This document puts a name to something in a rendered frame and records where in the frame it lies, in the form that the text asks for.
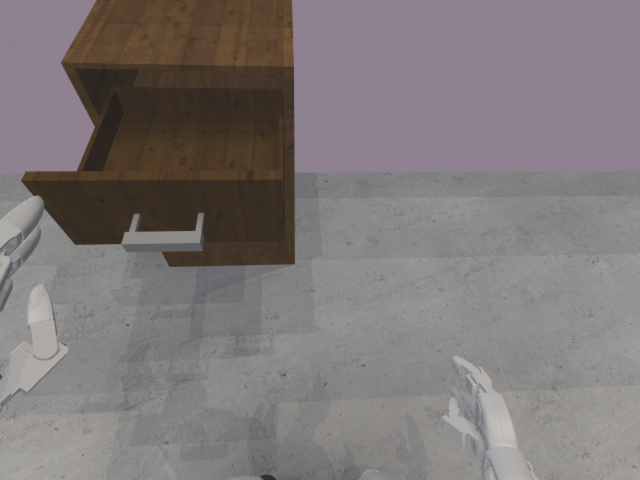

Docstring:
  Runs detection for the robot right hand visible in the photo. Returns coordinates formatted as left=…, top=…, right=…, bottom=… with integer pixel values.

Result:
left=442, top=356, right=520, bottom=462

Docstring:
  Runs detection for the cabinet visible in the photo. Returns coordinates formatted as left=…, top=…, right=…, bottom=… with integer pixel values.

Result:
left=61, top=0, right=295, bottom=267

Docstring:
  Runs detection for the robot right forearm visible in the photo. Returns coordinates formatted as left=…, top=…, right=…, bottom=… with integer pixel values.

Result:
left=482, top=446, right=540, bottom=480

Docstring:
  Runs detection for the robot left hand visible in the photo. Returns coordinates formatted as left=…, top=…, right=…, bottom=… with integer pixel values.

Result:
left=0, top=196, right=68, bottom=412

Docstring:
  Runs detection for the drawer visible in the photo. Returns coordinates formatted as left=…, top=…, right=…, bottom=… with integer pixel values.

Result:
left=21, top=87, right=285, bottom=245

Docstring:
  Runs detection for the handle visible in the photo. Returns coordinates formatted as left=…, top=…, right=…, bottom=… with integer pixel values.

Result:
left=121, top=213, right=205, bottom=252

